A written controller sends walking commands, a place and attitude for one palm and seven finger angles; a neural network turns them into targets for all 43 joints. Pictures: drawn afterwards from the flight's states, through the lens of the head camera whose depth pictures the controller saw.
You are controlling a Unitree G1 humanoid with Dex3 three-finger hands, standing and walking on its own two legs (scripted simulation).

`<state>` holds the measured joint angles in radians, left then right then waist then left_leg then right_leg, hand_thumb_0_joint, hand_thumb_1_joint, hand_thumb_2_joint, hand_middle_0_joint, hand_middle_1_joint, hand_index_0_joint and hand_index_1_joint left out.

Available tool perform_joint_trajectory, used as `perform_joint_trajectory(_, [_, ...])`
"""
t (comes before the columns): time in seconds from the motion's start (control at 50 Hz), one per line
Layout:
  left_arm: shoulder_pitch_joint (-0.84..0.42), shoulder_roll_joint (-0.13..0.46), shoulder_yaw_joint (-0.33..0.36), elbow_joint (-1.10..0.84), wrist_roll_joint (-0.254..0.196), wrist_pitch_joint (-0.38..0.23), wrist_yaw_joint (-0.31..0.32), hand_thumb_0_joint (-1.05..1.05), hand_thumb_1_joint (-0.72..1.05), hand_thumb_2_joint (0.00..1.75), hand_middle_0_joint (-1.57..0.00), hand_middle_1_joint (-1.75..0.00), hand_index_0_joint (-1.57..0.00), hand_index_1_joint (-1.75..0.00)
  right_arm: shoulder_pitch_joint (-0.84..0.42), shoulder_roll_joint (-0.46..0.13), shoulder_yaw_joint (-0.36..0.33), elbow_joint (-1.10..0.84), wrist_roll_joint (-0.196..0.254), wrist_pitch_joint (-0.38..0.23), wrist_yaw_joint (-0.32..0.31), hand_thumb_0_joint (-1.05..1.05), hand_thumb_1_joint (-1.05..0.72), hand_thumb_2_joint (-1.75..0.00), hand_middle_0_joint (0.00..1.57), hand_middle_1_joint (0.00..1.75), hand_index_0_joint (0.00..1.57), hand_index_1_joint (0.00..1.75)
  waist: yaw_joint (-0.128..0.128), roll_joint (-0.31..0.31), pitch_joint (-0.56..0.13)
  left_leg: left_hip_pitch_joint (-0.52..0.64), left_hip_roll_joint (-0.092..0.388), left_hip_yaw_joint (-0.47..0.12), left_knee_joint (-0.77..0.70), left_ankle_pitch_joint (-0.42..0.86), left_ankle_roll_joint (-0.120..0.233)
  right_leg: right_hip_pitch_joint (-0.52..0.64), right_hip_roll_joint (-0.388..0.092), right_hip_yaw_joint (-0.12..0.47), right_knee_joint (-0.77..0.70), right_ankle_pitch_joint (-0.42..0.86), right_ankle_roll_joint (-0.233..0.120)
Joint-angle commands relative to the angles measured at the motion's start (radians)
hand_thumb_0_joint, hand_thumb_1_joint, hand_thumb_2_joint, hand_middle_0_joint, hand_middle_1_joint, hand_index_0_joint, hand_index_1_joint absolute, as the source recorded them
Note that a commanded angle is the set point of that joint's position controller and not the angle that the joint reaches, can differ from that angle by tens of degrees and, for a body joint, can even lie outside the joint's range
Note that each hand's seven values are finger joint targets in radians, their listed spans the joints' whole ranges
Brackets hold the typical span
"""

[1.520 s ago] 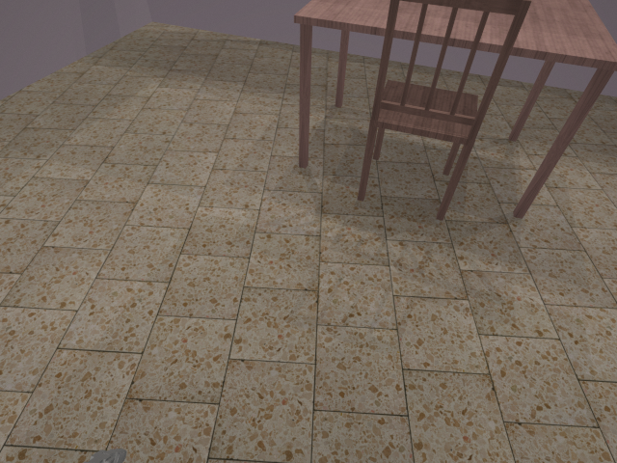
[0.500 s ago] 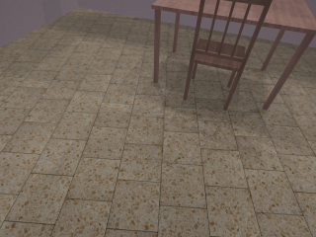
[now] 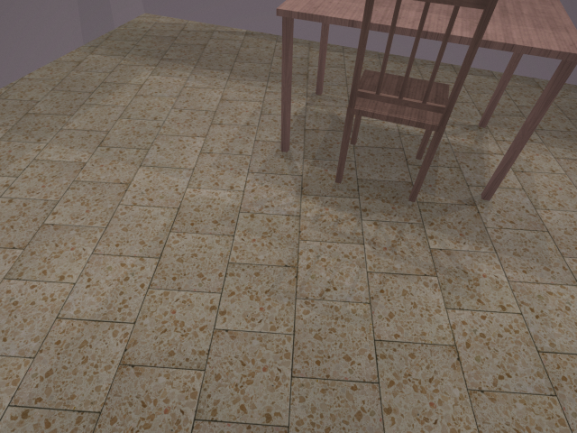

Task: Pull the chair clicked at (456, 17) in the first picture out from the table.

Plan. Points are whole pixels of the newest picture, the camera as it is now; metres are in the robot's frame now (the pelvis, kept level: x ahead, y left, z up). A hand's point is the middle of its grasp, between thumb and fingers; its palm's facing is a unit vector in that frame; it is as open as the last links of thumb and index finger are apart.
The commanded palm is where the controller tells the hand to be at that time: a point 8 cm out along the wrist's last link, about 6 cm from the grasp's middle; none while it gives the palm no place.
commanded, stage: walk to a spot facing it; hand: left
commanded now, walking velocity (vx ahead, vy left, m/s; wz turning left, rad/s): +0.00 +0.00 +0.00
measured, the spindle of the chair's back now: (413, 54) +1.41 -0.39 -0.07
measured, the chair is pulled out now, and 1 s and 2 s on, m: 0.00 0.00 0.00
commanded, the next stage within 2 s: turn to face it in 1.78 s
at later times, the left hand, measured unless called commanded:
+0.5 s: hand out of the picture +0.10 +0.14 -0.18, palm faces -0.11 -0.97 -0.22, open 7.4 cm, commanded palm none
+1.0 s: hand (229, 302) +0.40 +0.15 -0.19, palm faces -0.36 -0.91 -0.20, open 7.4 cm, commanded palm none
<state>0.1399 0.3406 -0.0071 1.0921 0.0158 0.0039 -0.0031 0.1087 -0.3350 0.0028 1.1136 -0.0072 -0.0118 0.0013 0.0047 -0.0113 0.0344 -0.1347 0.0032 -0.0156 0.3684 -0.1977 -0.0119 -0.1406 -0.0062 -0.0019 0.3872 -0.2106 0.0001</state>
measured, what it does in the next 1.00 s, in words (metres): walks ahead, turning right: left foot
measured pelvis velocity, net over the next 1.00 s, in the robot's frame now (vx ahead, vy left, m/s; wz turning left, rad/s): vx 0.31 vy -0.04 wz -0.46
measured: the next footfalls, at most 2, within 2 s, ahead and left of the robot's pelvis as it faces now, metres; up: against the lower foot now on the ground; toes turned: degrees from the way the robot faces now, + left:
left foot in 0.84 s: +0.41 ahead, +0.03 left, +0.00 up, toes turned -15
right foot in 1.42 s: +0.50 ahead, -0.31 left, +0.00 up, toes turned -48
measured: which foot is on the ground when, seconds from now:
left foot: down 0.00-0.38, up 0.40-0.82, down 0.84-1.00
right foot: down 0.00-0.86, up 0.88-1.00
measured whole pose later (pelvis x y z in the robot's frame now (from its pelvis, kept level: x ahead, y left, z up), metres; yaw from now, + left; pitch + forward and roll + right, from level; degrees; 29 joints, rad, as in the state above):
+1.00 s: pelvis +0.31 -0.04 -0.01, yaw -27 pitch -1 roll -1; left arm 0.31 0.25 0.09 1.01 0.03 0.00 -0.02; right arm 0.17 -0.14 -0.02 0.95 -0.02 -0.08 -0.01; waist 0.03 -0.06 0.06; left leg -0.28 0.07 0.19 0.58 -0.27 0.03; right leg -0.45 -0.02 -0.01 1.30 -0.34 -0.02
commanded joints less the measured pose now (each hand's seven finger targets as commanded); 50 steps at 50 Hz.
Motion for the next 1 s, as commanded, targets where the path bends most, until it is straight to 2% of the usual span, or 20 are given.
perform_joint_trajectory(0.0, [-0.037, 0.202, 0.037, -0.058, -0.004, -0.026, 0.014, 0.00, 0.90, 0.90, -0.20, -0.30, -0.20, -0.30, -0.047, -0.205, -0.036, -0.060, 0.001, -0.021, -0.013, 0.00, -0.90, -0.90, 0.20, 0.30, 0.20, 0.30, 0.000, 0.010, -0.052, 0.006, 0.115, -0.092, -0.063, 0.119, 0.037, -0.002, -0.117, 0.104, -0.079, 0.097, -0.027])
perform_joint_trajectory(0.06, [0.038, 0.089, 0.019, -0.039, -0.002, 0.002, 0.013, 0.00, 0.90, 0.90, -0.20, -0.30, -0.20, -0.30, 0.036, -0.086, -0.015, -0.039, -0.010, 0.000, -0.011, 0.00, -0.90, -0.90, 0.20, 0.30, 0.20, 0.30, -0.002, -0.005, -0.050, 0.007, 0.108, -0.045, -0.017, -0.066, 0.017, -0.049, -0.095, 0.129, -0.066, -0.102, -0.023])
perform_joint_trajectory(0.14, [0.064, 0.098, 0.043, -0.089, 0.006, 0.021, -0.011, 0.00, 0.90, 0.90, -0.20, -0.30, -0.20, -0.30, 0.071, -0.118, -0.039, -0.075, -0.017, 0.009, -0.012, 0.00, -0.90, -0.90, 0.20, 0.30, 0.20, 0.30, -0.004, 0.032, 0.075, -0.077, 0.136, -0.071, -0.048, -0.387, 0.043, -0.200, -0.040, 0.154, -0.008, -0.341, -0.045])
perform_joint_trajectory(0.2, [0.088, 0.055, 0.052, -0.131, 0.007, 0.011, -0.024, 0.00, 0.90, 0.90, -0.20, -0.30, -0.20, -0.30, 0.119, -0.160, -0.066, -0.096, -0.014, -0.002, -0.017, 0.00, -0.90, -0.90, 0.20, 0.30, 0.20, 0.30, -0.018, 0.143, 0.090, -0.028, 0.259, -0.198, -0.123, -0.487, 0.115, -0.317, 0.035, 0.057, 0.217, -0.284, -0.033])
perform_joint_trajectory(0.26, [0.053, 0.012, 0.058, -0.177, 0.005, -0.003, -0.036, 0.00, 0.90, 0.90, -0.20, -0.30, -0.20, -0.30, 0.153, -0.159, -0.083, -0.106, -0.011, -0.024, -0.019, 0.00, -0.90, -0.90, 0.20, 0.30, 0.20, 0.30, -0.028, 0.194, 0.064, 0.083, 0.368, -0.205, -0.122, -0.222, 0.190, -0.414, -0.015, -0.008, 0.390, -0.286, -0.011])
perform_joint_trajectory(0.32, [0.188, -0.020, 0.071, -0.144, 0.006, -0.018, -0.042, 0.00, 0.90, 0.90, -0.20, -0.30, -0.20, -0.30, 0.106, -0.113, -0.078, -0.118, -0.015, -0.027, -0.020, 0.00, -0.90, -0.90, 0.20, 0.30, 0.20, 0.30, 0.047, 0.120, 0.015, -0.077, 0.289, 0.012, 0.124, -0.046, 0.106, -0.104, -0.013, -0.064, 0.189, -0.174, -0.019])
perform_joint_trajectory(0.34, [0.334, 0.026, 0.083, -0.098, 0.010, -0.030, -0.035, 0.00, 0.90, 0.90, -0.20, -0.30, -0.20, -0.30, 0.080, -0.072, -0.071, -0.137, -0.010, -0.026, -0.015, 0.00, -0.90, -0.90, 0.20, 0.30, 0.20, 0.30, 0.112, -0.052, -0.028, -0.235, 0.192, 0.122, 0.401, -0.091, 0.042, 0.109, -0.048, 0.039, 0.023, -0.118, -0.043])
perform_joint_trajectory(0.36, [0.466, 0.159, 0.112, -0.060, 0.015, -0.045, -0.012, 0.00, 0.90, 0.90, -0.20, -0.30, -0.20, -0.30, 0.026, 0.015, -0.048, -0.200, -0.002, -0.032, -0.006, 0.00, -0.90, -0.90, 0.20, 0.30, 0.20, 0.30, 0.149, -0.441, -0.028, -0.596, 0.036, 0.205, 0.728, -0.387, -0.027, 0.272, -0.326, 0.534, -0.141, -0.038, -0.139])
perform_joint_trajectory(0.38, [0.520, 0.143, 0.106, -0.051, -0.004, -0.044, 0.008, 0.00, 0.90, 0.90, -0.20, -0.30, -0.20, -0.30, -0.062, -0.018, -0.050, -0.238, -0.011, -0.043, -0.006, 0.00, -0.90, -0.90, 0.20, 0.30, 0.20, 0.30, 0.165, -0.280, -0.018, -0.658, 0.054, 0.064, 0.814, -0.383, -0.012, 0.270, -0.369, 0.639, -0.157, 0.118, -0.201])
perform_joint_trajectory(0.4, [0.446, 0.108, 0.098, -0.067, -0.005, -0.050, 0.010, 0.00, 0.90, 0.90, -0.20, -0.30, -0.20, -0.30, -0.024, -0.023, -0.060, -0.221, -0.006, -0.048, -0.006, 0.00, -0.90, -0.90, 0.20, 0.30, 0.20, 0.30, 0.112, -0.180, 0.006, -0.638, 0.107, 0.020, 0.817, -0.268, -0.004, 0.231, -0.340, 0.531, -0.136, 0.089, -0.225])
perform_joint_trajectory(0.48, [0.342, 0.016, 0.078, -0.101, 0.006, -0.065, 0.010, 0.00, 0.90, 0.90, -0.20, -0.30, -0.20, -0.30, -0.020, 0.032, -0.064, -0.194, -0.018, -0.037, 0.006, 0.00, -0.90, -0.90, 0.20, 0.30, 0.20, 0.30, 0.043, -0.008, 0.071, -0.584, 0.129, 0.040, 0.794, -0.123, -0.035, 0.066, -0.259, 0.386, -0.145, 0.184, -0.217])
perform_joint_trajectory(0.58, [0.356, 0.003, 0.079, -0.083, 0.007, -0.082, 0.018, 0.00, 0.90, 0.90, -0.20, -0.30, -0.20, -0.30, -0.025, 0.062, -0.066, -0.224, -0.013, -0.024, 0.017, 0.00, -0.90, -0.90, 0.20, 0.30, 0.20, 0.30, 0.019, -0.060, 0.026, -0.612, 0.118, 0.058, 0.710, -0.002, -0.056, 0.112, -0.197, 0.266, -0.139, 0.329, -0.194])
perform_joint_trajectory(0.72, [0.358, -0.003, 0.081, -0.075, 0.013, -0.073, 0.029, 0.00, 0.90, 0.90, -0.20, -0.30, -0.20, -0.30, -0.158, 0.093, -0.054, -0.297, -0.005, -0.043, 0.027, 0.00, -0.90, -0.90, 0.20, 0.30, 0.20, 0.30, 0.052, -0.139, 0.058, -0.442, 0.063, 0.115, 0.362, 0.016, -0.026, 0.103, -0.160, 0.237, -0.097, 0.506, -0.151])
perform_joint_trajectory(0.78, [0.300, 0.025, 0.095, -0.092, 0.006, -0.074, 0.030, 0.00, 0.90, 0.90, -0.20, -0.30, -0.20, -0.30, 0.082, 0.045, -0.069, -0.227, -0.008, -0.059, 0.002, 0.00, -0.90, -0.90, 0.20, 0.30, 0.20, 0.30, -0.057, -0.121, -0.066, -0.063, 0.008, 0.129, 0.173, 0.051, 0.010, 0.033, -0.127, 0.205, 0.147, 0.680, -0.118])
perform_joint_trajectory(0.8, [0.291, 0.009, 0.098, -0.101, 0.000, -0.077, 0.026, 0.00, 0.90, 0.90, -0.20, -0.30, -0.20, -0.30, 0.254, -0.019, -0.084, -0.178, -0.013, -0.062, -0.012, 0.00, -0.90, -0.90, 0.20, 0.30, 0.20, 0.30, -0.126, -0.062, -0.171, 0.196, 0.077, 0.073, 0.152, 0.112, 0.026, -0.074, -0.088, 0.180, 0.341, 0.534, -0.090])
perform_joint_trajectory(0.82, [0.357, -0.053, 0.098, -0.112, -0.017, -0.070, 0.012, 0.00, 0.90, 0.90, -0.20, -0.30, -0.20, -0.30, 0.370, -0.146, -0.115, -0.152, -0.030, -0.064, -0.021, 0.00, -0.90, -0.90, 0.20, 0.30, 0.20, 0.30, -0.137, 0.229, -0.317, 0.460, 0.388, -0.294, 0.141, 0.164, 0.118, -0.321, 0.059, 0.055, 0.683, -0.031, -0.038])
perform_joint_trajectory(0.84, [0.341, -0.069, 0.088, -0.130, -0.014, -0.077, 0.006, 0.00, 0.90, 0.90, -0.20, -0.30, -0.20, -0.30, 0.404, -0.166, -0.110, -0.144, -0.020, -0.056, -0.020, 0.00, -0.90, -0.90, 0.20, 0.30, 0.20, 0.30, -0.124, 0.303, -0.343, 0.439, 0.539, -0.531, -0.018, 0.143, 0.194, -0.444, 0.083, 0.077, 0.942, -0.362, -0.035])
perform_joint_trajectory(0.86, [0.265, -0.052, 0.087, -0.153, -0.009, -0.072, 0.004, 0.00, 0.90, 0.90, -0.20, -0.30, -0.20, -0.30, 0.323, -0.130, -0.103, -0.170, -0.009, -0.050, -0.016, 0.00, -0.90, -0.90, 0.20, 0.30, 0.20, 0.30, -0.102, 0.166, -0.180, 0.263, 0.539, -0.495, -0.074, 0.021, 0.229, -0.480, 0.002, 0.087, 1.006, -0.322, -0.042])
perform_joint_trajectory(0.9, [0.195, -0.070, 0.096, -0.151, 0.009, -0.052, -0.011, 0.00, 0.90, 0.90, -0.20, -0.30, -0.20, -0.30, 0.184, 0.013, -0.068, -0.183, -0.014, -0.067, -0.019, 0.00, -0.90, -0.90, 0.20, 0.30, 0.20, 0.30, -0.038, 0.154, 0.012, -0.006, 0.428, -0.271, -0.135, -0.062, 0.139, -0.488, -0.063, 0.064, 1.012, -0.152, -0.023])
perform_joint_trajectory(0.98, [0.232, -0.117, 0.095, -0.147, 0.019, 0.003, -0.032, 0.00, 0.90, 0.90, -0.20, -0.30, -0.20, -0.30, 0.163, 0.071, -0.054, -0.167, -0.013, -0.085, -0.024, 0.00, -0.90, -0.90, 0.20, 0.30, 0.20, 0.30, 0.035, 0.132, 0.027, -0.150, 0.332, 0.021, -0.160, 0.020, 0.097, -0.421, -0.093, 0.030, 0.924, -0.035, -0.004])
